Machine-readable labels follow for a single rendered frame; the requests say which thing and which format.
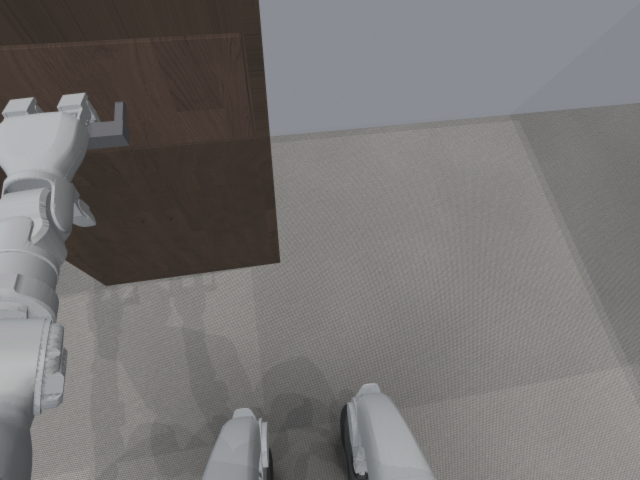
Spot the drawer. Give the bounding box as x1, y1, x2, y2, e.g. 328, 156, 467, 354
0, 33, 254, 152

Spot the cabinet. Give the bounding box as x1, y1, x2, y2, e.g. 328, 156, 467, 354
0, 0, 280, 286

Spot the robot left forearm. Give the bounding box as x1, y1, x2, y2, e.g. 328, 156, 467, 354
0, 171, 74, 323

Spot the handle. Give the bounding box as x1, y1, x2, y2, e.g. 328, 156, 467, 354
85, 101, 130, 149

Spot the robot right shin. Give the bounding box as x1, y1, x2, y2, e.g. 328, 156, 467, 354
352, 383, 393, 474

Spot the left robot thigh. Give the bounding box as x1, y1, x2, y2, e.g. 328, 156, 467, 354
202, 416, 269, 480

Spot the left robot upper arm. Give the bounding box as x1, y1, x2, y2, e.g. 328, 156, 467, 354
0, 318, 68, 480

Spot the left robot hand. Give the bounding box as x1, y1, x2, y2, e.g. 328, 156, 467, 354
0, 92, 101, 227

